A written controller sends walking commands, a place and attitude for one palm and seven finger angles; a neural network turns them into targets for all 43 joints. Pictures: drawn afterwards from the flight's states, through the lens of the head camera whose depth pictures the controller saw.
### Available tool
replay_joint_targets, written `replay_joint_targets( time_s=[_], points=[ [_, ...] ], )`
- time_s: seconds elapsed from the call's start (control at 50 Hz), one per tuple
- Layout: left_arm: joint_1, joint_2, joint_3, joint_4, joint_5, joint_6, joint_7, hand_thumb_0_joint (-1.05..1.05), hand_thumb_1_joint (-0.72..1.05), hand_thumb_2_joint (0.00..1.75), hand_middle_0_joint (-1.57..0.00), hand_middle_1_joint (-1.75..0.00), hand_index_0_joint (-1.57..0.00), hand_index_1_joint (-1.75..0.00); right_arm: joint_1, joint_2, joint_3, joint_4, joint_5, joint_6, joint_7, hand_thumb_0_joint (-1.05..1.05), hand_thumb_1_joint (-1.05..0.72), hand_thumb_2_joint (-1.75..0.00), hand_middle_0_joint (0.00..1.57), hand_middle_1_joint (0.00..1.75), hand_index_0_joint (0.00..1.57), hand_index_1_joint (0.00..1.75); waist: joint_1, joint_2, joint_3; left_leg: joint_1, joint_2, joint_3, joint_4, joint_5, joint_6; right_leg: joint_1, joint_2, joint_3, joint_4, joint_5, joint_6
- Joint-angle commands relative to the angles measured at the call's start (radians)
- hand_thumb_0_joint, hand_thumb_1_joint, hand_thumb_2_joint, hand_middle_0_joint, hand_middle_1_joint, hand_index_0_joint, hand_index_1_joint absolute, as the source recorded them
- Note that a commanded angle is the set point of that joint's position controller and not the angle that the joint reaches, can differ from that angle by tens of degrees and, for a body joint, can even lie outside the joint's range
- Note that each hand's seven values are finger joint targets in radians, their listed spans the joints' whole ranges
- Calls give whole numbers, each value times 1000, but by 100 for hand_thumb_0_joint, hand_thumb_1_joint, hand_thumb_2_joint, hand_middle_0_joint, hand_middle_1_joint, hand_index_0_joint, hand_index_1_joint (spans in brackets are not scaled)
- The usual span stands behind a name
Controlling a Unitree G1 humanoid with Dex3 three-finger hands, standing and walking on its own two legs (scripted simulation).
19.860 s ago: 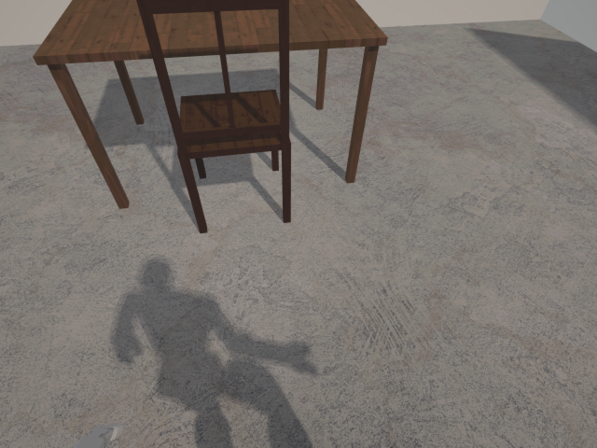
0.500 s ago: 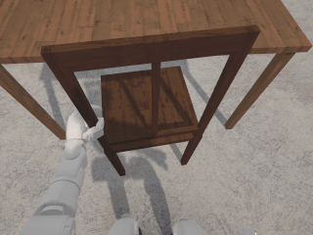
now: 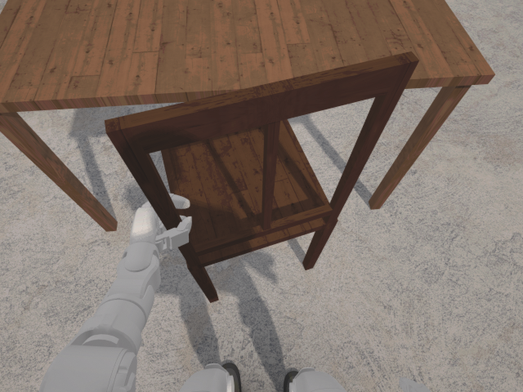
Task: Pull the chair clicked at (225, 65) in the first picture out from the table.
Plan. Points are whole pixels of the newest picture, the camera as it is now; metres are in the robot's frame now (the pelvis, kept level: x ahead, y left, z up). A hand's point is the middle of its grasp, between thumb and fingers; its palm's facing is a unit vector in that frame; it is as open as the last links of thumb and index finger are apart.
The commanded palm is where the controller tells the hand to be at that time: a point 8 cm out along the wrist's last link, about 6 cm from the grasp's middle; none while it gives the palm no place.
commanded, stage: step backward, pulling the chair out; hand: left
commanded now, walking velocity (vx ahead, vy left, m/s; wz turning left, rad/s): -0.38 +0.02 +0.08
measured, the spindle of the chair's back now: (268, 187) +0.45 -0.02 -0.05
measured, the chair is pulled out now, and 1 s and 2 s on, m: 0.06 0.14 0.21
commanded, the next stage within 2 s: none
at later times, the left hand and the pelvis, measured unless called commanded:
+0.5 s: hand (187, 269) +0.31 +0.12 -0.06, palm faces +0.00 -0.99 -0.15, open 5.6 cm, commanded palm +0.31 +0.17 -0.06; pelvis -0.05 +0.00 +0.00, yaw +1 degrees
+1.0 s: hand (186, 283) +0.28 +0.12 -0.06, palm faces -0.06 -0.99 -0.16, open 5.6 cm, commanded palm +0.27 +0.17 -0.06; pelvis -0.09 +0.02 +0.00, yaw +3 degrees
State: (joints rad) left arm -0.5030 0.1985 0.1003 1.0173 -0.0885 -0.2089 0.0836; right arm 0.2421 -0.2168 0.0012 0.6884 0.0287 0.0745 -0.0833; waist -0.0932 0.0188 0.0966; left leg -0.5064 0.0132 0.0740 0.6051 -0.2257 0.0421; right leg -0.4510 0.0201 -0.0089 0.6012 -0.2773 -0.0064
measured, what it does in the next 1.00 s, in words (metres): steps on the spot: left foot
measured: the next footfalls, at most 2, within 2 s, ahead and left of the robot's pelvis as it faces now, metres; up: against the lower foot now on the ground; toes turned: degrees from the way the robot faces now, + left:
left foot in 0.90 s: -0.08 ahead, +0.17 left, +0.00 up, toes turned +2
left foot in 1.86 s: -0.14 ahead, +0.12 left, +0.00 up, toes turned +3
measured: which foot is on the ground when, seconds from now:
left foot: down 0.00-0.68, up 0.70-0.88, down 0.90-1.00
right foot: down 0.00-1.00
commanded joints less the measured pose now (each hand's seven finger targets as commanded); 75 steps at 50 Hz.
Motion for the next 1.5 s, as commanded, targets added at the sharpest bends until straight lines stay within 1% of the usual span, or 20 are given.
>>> replay_joint_targets(
  time_s=[0.0,0.08,0.18,0.28,0.34,0.42,0.52,0.6,0.66,0.72,0.8,0.84,0.88,0.92,0.94,1.08,1.18,1.32,1.4,1.48],
  points=[
    [-294,190,-12,-196,50,-62,6,0,90,90,-50,-145,-50,-145,37,-175,-56,-60,7,-61,-17,0,-90,-90,20,30,20,30,45,121,-494,307,187,-216,-59,420,18,143,-59,48,-68,199,0],
    [-335,207,-31,-158,39,-67,20,0,90,90,-50,-145,-50,-145,49,-174,-62,-28,30,-98,-30,0,-90,-90,20,30,20,30,24,-47,-475,236,70,-109,38,128,-47,169,-205,153,-186,339,-39],
    [-351,214,-42,-117,46,-63,36,0,90,90,-50,-145,-50,-145,12,-187,-57,11,38,-129,-33,0,-90,-90,20,30,20,30,45,-52,-418,168,11,-124,101,-134,-62,186,-312,217,-261,264,-60],
    [-349,166,-80,-128,40,-74,38,0,90,90,-50,-145,-50,-145,15,-205,-54,34,36,-152,-50,0,-90,-90,20,30,20,30,30,-46,-425,275,54,-161,-55,210,-39,160,-185,75,-166,268,-6],
    [-339,130,-104,-133,25,-80,31,0,90,90,-50,-145,-50,-145,-7,-200,-49,5,38,-154,-49,0,-90,-90,20,30,20,30,51,39,-406,280,138,-263,-178,77,9,108,-84,36,-82,-26,9],
    [-356,136,-90,-168,34,-75,30,0,90,90,-50,-145,-50,-145,-21,-195,-50,-8,7,-157,-50,0,-90,-90,20,30,20,30,63,191,-410,320,240,-409,-233,120,57,33,-42,49,86,-138,-9],
    [-339,157,-68,-156,50,-75,26,0,90,90,-50,-145,-50,-145,21,-187,-52,-1,0,-173,-45,0,-90,-90,20,30,20,30,47,131,-452,336,205,-303,-106,340,38,158,-46,56,-34,66,-7],
    [-347,165,-71,-165,53,-73,22,0,90,90,-50,-145,-50,-145,-32,-168,-51,-27,9,-183,-48,0,-90,-90,20,30,20,30,61,48,-349,53,126,-226,-82,-114,-11,209,-152,163,-101,-81,-56],
    [-320,197,-57,-137,55,-76,43,0,90,90,-50,-145,-50,-145,-3,-165,-57,-1,17,-186,-45,0,-90,-90,20,30,20,30,63,-158,-363,150,-28,-124,288,-235,-83,80,-384,389,-371,-236,-150],
    [-313,196,-34,-147,66,-58,42,0,90,90,-50,-145,-50,-145,-25,-165,-45,5,3,-188,-37,0,-90,-90,20,30,20,30,78,-117,-413,30,-20,-204,412,-295,-77,267,-425,328,-256,270,-196],
    [-334,154,-51,-169,56,-48,39,0,90,90,-50,-145,-50,-145,-13,-157,-27,33,10,-175,-43,0,-90,-90,20,30,20,30,52,-145,-453,141,-3,-165,79,-204,-82,347,-328,158,-133,568,-102],
    [-322,132,-77,-168,50,-32,39,0,90,90,-50,-145,-50,-145,5,-170,-31,42,8,-164,-55,0,-90,-90,20,30,20,30,47,-100,-447,221,34,-136,-176,55,-77,352,-263,92,-51,570,-47],
    [-368,83,-106,-216,51,-39,27,0,90,90,-50,-145,-50,-145,9,-189,-54,10,1,-155,-59,0,-90,-90,20,30,20,30,56,19,-471,301,155,-225,-113,512,-35,273,-140,21,16,532,10],
    [-357,53,-117,-192,53,-37,16,0,90,90,-50,-145,-50,-145,55,-180,-68,1,12,-146,-51,0,-90,-90,20,30,20,30,38,-68,-526,378,148,-155,-17,616,-54,283,-121,21,-18,630,0],
    [-407,30,-147,-238,60,-45,10,0,90,90,-50,-145,-50,-145,32,-164,-64,-18,-1,-136,-52,0,-90,-90,20,30,20,30,25,27,-538,366,140,-153,-19,641,-63,309,-151,16,6,705,-5],
    [-313,56,-105,-275,83,-73,1,0,90,90,-50,-145,-50,-145,6,-149,-75,-77,-15,-96,-32,0,-90,-90,20,30,20,30,27,97,-525,275,157,-167,-28,527,-68,310,-120,12,6,587,-17],
    [-291,78,-96,-286,80,-74,4,0,90,90,-50,-145,-50,-145,-3,-144,-69,-91,-11,-88,-32,0,-90,-90,20,30,20,30,36,79,-476,144,138,-141,-49,199,-61,307,-131,35,-3,411,-18],
    [-300,157,-57,-195,78,-75,25,0,90,90,-50,-145,-50,-145,33,-143,-67,-36,10,-120,-43,0,-90,-90,20,30,20,30,51,-199,-421,188,-22,-55,121,-256,-69,154,-272,182,-326,-60,-54],
    [-316,119,-74,-155,80,-69,29,0,90,90,-50,-145,-50,-145,36,-136,-44,-11,6,-130,-44,0,-90,-90,20,30,20,30,42,-217,-448,227,-11,-81,54,-223,-62,183,-260,110,-295,-10,-35],
    [-309,68,-117,-194,71,-71,20,0,90,90,-50,-145,-50,-145,-14,-167,-48,-64,2,-125,-51,0,-90,-90,20,30,20,30,65,115,-385,76,144,-223,-211,-111,3,223,-93,10,-23,-77,32]
  ],
)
